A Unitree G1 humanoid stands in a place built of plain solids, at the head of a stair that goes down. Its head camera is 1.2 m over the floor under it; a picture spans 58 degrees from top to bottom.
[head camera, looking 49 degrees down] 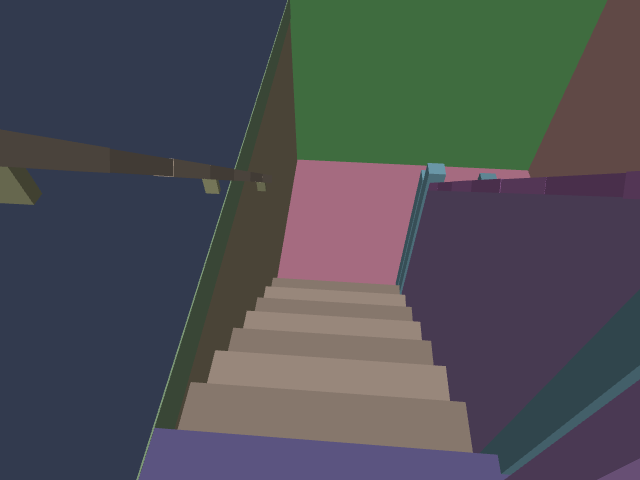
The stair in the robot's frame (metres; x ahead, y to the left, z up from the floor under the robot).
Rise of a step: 0.19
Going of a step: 0.21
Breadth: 0.90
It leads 4 degrees to the right of straight ahead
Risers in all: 8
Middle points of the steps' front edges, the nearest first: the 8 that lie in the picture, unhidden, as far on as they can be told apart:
0.35 0.00 0.00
0.55 -0.02 -0.18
0.76 -0.04 -0.37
0.96 -0.05 -0.56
1.17 -0.07 -0.74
1.37 -0.08 -0.93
1.58 -0.10 -1.11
1.79 -0.11 -1.30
